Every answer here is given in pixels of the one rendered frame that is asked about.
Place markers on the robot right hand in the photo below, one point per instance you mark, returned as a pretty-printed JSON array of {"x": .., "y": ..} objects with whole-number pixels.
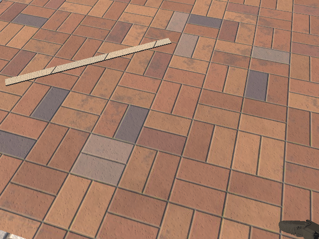
[{"x": 306, "y": 229}]

